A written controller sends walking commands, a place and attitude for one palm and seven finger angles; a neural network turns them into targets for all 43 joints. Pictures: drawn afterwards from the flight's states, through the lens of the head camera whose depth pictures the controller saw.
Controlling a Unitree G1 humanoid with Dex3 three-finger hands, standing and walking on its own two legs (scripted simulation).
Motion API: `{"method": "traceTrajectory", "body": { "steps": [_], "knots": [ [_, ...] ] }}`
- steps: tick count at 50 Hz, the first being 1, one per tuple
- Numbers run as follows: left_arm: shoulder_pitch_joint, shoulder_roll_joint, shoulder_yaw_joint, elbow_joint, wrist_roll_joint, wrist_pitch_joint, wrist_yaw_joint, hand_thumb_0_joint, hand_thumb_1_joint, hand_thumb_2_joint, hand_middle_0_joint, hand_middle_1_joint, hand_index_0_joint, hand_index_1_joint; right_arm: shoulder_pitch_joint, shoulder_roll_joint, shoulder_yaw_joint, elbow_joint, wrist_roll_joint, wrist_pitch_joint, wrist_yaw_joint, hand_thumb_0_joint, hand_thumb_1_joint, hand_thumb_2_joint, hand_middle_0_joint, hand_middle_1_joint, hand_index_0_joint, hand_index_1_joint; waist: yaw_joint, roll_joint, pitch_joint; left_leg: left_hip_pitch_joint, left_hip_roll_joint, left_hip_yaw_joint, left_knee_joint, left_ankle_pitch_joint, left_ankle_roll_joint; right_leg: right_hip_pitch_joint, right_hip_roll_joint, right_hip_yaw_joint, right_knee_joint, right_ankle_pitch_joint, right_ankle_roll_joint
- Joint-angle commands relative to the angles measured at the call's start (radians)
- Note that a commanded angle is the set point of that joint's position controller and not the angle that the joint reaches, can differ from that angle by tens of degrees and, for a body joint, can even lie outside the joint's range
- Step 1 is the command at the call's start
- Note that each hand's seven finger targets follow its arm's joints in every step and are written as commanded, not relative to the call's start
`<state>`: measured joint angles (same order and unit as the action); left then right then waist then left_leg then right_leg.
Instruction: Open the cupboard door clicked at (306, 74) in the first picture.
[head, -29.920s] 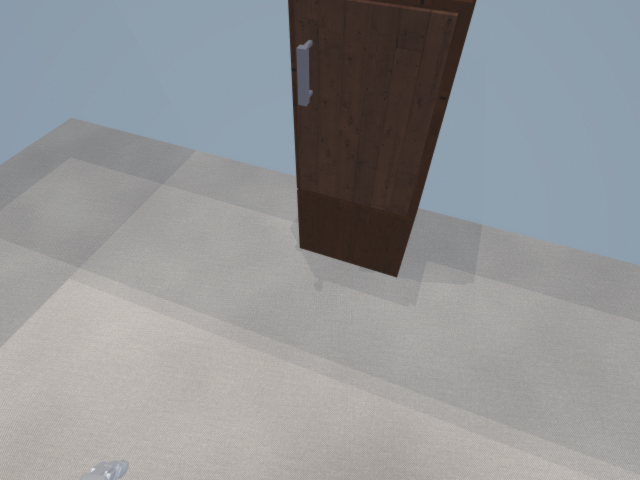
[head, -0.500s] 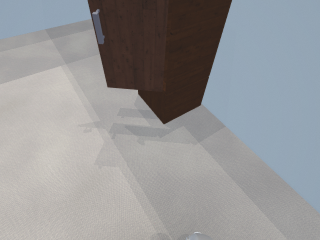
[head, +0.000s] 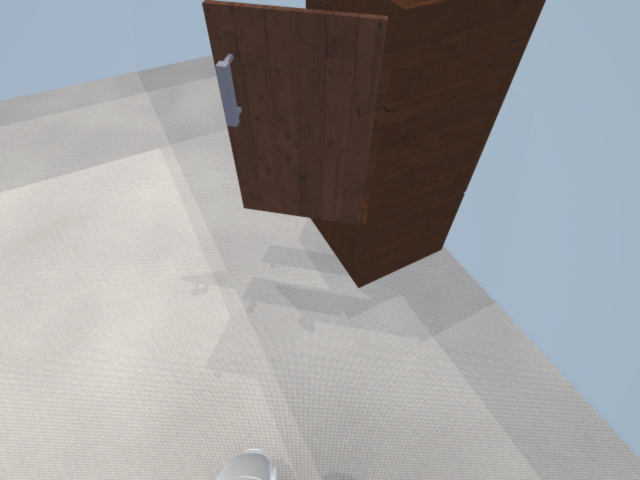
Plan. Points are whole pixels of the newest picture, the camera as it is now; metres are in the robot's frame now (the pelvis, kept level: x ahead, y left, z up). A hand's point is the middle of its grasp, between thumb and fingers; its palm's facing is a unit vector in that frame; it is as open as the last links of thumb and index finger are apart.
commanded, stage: take the last steps up to it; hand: left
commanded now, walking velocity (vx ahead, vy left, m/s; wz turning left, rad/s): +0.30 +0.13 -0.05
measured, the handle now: (231, 90) +0.87 +0.29 +0.00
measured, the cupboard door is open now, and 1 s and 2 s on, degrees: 52 52 52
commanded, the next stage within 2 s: come to a stop and stand still in 0.50 s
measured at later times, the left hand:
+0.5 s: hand (195, 362) +0.30 +0.24 -0.16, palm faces -0.06 -0.98 -0.20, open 7.4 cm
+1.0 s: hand (179, 355) +0.32 +0.28 -0.19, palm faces -0.03 -0.98 -0.22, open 7.3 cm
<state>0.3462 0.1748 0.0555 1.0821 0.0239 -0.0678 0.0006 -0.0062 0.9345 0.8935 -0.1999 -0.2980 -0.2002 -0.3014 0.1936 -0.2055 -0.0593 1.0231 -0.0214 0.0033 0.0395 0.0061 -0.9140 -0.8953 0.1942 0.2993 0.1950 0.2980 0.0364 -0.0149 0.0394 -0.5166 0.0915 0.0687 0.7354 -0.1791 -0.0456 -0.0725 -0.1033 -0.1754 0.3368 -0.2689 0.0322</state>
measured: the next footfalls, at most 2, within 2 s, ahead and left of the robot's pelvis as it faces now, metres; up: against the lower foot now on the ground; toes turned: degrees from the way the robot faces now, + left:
left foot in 0.10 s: +0.17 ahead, +0.15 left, +0.00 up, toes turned +7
right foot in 0.54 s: +0.29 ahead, -0.04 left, +0.00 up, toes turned -11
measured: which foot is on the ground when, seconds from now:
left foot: up 0.00-0.08, down 0.10-0.56, up 0.58-0.82, down 0.84-1.00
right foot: down 0.00-0.10, up 0.12-0.52, down 0.54-0.86, up 0.88-1.00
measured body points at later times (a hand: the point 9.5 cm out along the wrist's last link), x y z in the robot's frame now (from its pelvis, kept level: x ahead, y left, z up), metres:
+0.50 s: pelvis +0.18 +0.07 -0.01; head +0.20 +0.06 +0.44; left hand +0.31 +0.29 -0.15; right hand +0.13 -0.16 -0.17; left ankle +0.14 +0.15 -0.75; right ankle +0.25 -0.04 -0.73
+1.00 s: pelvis +0.27 +0.09 -0.01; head +0.31 +0.10 +0.43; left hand +0.33 +0.33 -0.18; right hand +0.32 -0.15 -0.16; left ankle +0.33 +0.20 -0.75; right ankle +0.21 -0.02 -0.70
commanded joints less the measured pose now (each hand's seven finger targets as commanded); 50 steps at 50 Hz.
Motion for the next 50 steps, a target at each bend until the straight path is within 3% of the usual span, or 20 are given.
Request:
{"method": "traceTrajectory", "body": {
  "steps": [1,3,4,5,6,8,12,21,25,26,27,28,30,32,34,39,41,42,45,50],
  "knots": [
    [0.036,0.179,0.032,-0.020,0.006,-0.007,0.008,0.000,0.900,0.900,-0.200,-0.300,-0.200,-0.300,-0.061,-0.015,0.007,-0.094,0.002,-0.034,0.013,0.000,-0.900,-0.900,0.200,0.300,0.200,0.300,0.002,-0.178,0.026,0.107,-0.042,0.045,-0.149,-0.029,0.027,-0.036,-0.231,0.126,-0.074,0.253,-0.121],
    [0.012,0.175,0.033,-0.022,0.001,0.004,0.006,0.000,0.900,0.900,-0.200,-0.300,-0.200,-0.300,0.072,-0.067,-0.001,-0.053,-0.003,-0.046,0.000,0.000,-0.900,-0.900,0.200,0.300,0.200,0.300,-0.074,-0.094,-0.010,0.371,-0.083,0.087,-0.263,-0.013,0.043,-0.150,-0.175,0.068,0.088,0.248,-0.090],
    [0.028,0.134,0.026,-0.032,0.001,0.009,0.001,0.000,0.900,0.900,-0.200,-0.300,-0.200,-0.300,0.204,-0.150,-0.021,-0.016,-0.010,-0.051,-0.013,0.000,-0.900,-0.900,0.200,0.300,0.200,0.300,-0.124,0.090,-0.092,0.577,0.009,-0.013,-0.285,-0.060,0.072,-0.274,-0.107,0.024,0.328,0.122,-0.063],
    [0.048,0.073,0.015,-0.063,-0.009,0.013,-0.005,0.000,0.900,0.900,-0.200,-0.300,-0.200,-0.300,0.334,-0.259,-0.049,0.006,-0.022,-0.054,-0.032,0.000,-0.900,-0.900,0.200,0.300,0.200,0.300,-0.159,0.349,-0.180,0.719,0.255,-0.369,-0.379,-0.070,0.172,-0.483,0.037,-0.031,0.642,-0.310,-0.021],
    [-0.024,0.073,0.008,-0.100,-0.004,0.011,-0.001,0.000,0.900,0.900,-0.200,-0.300,-0.200,-0.300,0.363,-0.270,-0.044,0.011,-0.016,-0.043,-0.045,0.000,-0.900,-0.900,0.200,0.300,0.200,0.300,-0.174,0.274,-0.174,0.682,0.323,-0.454,-0.448,-0.068,0.246,-0.570,0.049,0.085,0.846,-0.356,-0.050],
    [-0.084,0.069,0.009,-0.097,-0.007,0.018,0.000,0.000,0.900,0.900,-0.200,-0.300,-0.200,-0.300,0.194,-0.180,-0.021,-0.036,-0.007,-0.048,-0.056,0.000,-0.900,-0.900,0.200,0.300,0.200,0.300,-0.113,0.215,-0.093,0.486,0.298,-0.370,-0.494,-0.169,0.255,-0.623,-0.023,0.156,0.985,-0.200,-0.061],
    [-0.014,0.035,0.007,-0.060,0.004,0.040,-0.013,0.000,0.900,0.900,-0.200,-0.300,-0.200,-0.300,0.119,-0.093,0.008,-0.037,-0.006,-0.076,-0.060,0.000,-0.900,-0.900,0.200,0.300,0.200,0.300,-0.029,0.103,-0.039,0.354,0.204,-0.152,-0.546,0.032,0.212,-0.512,-0.040,0.144,0.831,-0.070,-0.044],
    [-0.167,0.039,0.001,-0.139,0.004,0.051,-0.016,0.000,0.900,0.900,-0.200,-0.300,-0.200,-0.300,0.167,-0.090,0.007,0.006,-0.011,-0.071,-0.053,0.000,-0.900,-0.900,0.200,0.300,0.200,0.300,-0.030,0.067,0.023,0.361,0.180,-0.069,-0.551,0.115,0.237,-0.372,0.003,0.095,0.401,0.017,-0.047],
    [-0.099,0.067,0.007,-0.123,0.006,0.039,-0.011,0.000,0.900,0.900,-0.200,-0.300,-0.200,-0.300,0.169,-0.083,0.016,0.034,-0.006,-0.062,-0.056,0.000,-0.900,-0.900,0.200,0.300,0.200,0.300,0.015,0.019,0.010,0.303,0.105,-0.004,-0.356,0.138,0.159,-0.118,0.048,0.070,0.182,0.092,-0.066],
    [-0.014,0.115,0.019,-0.100,0.006,0.029,-0.007,0.000,0.900,0.900,-0.200,-0.300,-0.200,-0.300,0.172,-0.064,0.020,0.031,0.002,-0.065,-0.054,0.000,-0.900,-0.900,0.200,0.300,0.200,0.300,0.046,-0.044,-0.034,0.197,0.041,0.043,-0.199,0.104,0.114,0.062,-0.011,0.171,0.147,0.165,-0.103],
    [0.088,0.201,0.036,-0.073,0.006,0.021,0.000,0.000,0.900,0.900,-0.200,-0.300,-0.200,-0.300,0.191,-0.046,0.021,0.013,0.009,-0.066,-0.048,0.000,-0.900,-0.900,0.200,0.300,0.200,0.300,0.064,-0.189,-0.089,-0.009,-0.068,0.113,0.008,-0.136,0.058,0.246,-0.231,0.465,0.069,0.234,-0.204],
    [0.149,0.246,0.043,-0.069,-0.009,0.020,0.007,0.000,0.900,0.900,-0.200,-0.300,-0.200,-0.300,0.160,-0.054,0.018,-0.007,0.008,-0.061,-0.048,0.000,-0.900,-0.900,0.200,0.300,0.200,0.300,0.090,-0.221,-0.101,-0.077,-0.098,0.068,0.257,-0.472,0.036,0.242,-0.384,0.644,-0.053,0.294,-0.323],
    [0.032,0.178,0.032,-0.093,-0.010,0.016,0.023,0.000,0.900,0.900,-0.200,-0.300,-0.200,-0.300,0.091,-0.055,0.011,-0.011,0.009,-0.048,-0.053,0.000,-0.900,-0.900,0.200,0.300,0.200,0.300,0.041,-0.159,-0.040,-0.124,-0.025,-0.071,0.370,-0.358,0.035,0.112,-0.327,0.538,-0.069,0.332,-0.304],
    [-0.067,0.119,0.013,-0.117,-0.011,0.011,0.025,0.000,0.900,0.900,-0.200,-0.300,-0.200,-0.300,0.120,-0.011,0.024,0.013,0.011,-0.030,-0.052,0.000,-0.900,-0.900,0.200,0.300,0.200,0.300,-0.019,-0.092,-0.060,0.018,-0.009,-0.066,0.248,-0.264,0.010,-0.017,-0.237,0.310,-0.044,0.607,-0.243],
    [-0.128,0.117,0.005,-0.118,-0.004,0.015,0.029,0.000,0.900,0.900,-0.200,-0.300,-0.200,-0.300,0.161,0.034,0.032,0.038,0.019,-0.009,-0.052,0.000,-0.900,-0.900,0.200,0.300,0.200,0.300,-0.048,-0.109,-0.068,0.157,-0.037,-0.018,0.069,-0.223,-0.007,-0.101,-0.170,0.200,-0.013,0.717,-0.209],
    [-0.132,0.144,0.012,-0.091,-0.010,0.050,0.038,0.000,0.900,0.900,-0.200,-0.300,-0.200,-0.300,0.182,0.002,0.020,0.045,0.015,0.009,-0.059,0.000,-0.900,-0.900,0.200,0.300,0.200,0.300,-0.062,-0.099,-0.092,0.318,-0.060,-0.004,-0.247,0.063,-0.008,-0.131,-0.108,0.169,0.124,0.520,-0.130],
    [-0.081,0.104,0.007,-0.103,-0.019,0.076,0.038,0.000,0.900,0.900,-0.200,-0.300,-0.200,-0.300,0.153,-0.095,0.002,0.014,0.005,0.003,-0.066,0.000,-0.900,-0.900,0.200,0.300,0.200,0.300,-0.034,0.102,-0.081,0.344,0.127,-0.183,-0.295,0.446,0.087,-0.227,-0.008,0.118,0.217,0.167,-0.046],
    [-0.059,0.078,0.001,-0.107,-0.017,0.087,0.043,0.000,0.900,0.900,-0.200,-0.300,-0.200,-0.300,0.141,-0.144,-0.007,-0.003,0.001,0.008,-0.071,0.000,-0.900,-0.900,0.200,0.300,0.200,0.300,-0.035,0.155,-0.057,0.259,0.210,-0.240,-0.337,0.459,0.149,-0.190,0.052,0.091,0.267,-0.092,-0.028],
    [-0.085,0.101,0.007,-0.118,-0.017,0.113,0.032,0.000,0.900,0.900,-0.200,-0.300,-0.200,-0.300,0.095,-0.152,-0.009,-0.025,-0.008,0.006,-0.094,0.000,-0.900,-0.900,0.200,0.300,0.200,0.300,-0.052,0.278,-0.041,0.260,0.259,-0.306,-0.396,0.572,0.238,-0.287,0.087,0.156,0.593,-0.333,-0.027],
    [-0.095,0.090,0.013,-0.135,-0.013,0.114,0.020,0.000,0.900,0.900,-0.200,-0.300,-0.200,-0.300,0.054,-0.187,-0.030,-0.061,-0.009,0.011,-0.099,0.000,-0.900,-0.900,0.200,0.300,0.200,0.300,-0.063,0.142,-0.152,0.394,0.255,-0.252,-0.336,0.563,0.252,-0.334,0.089,0.176,0.604,-0.296,-0.015]
  ]
}}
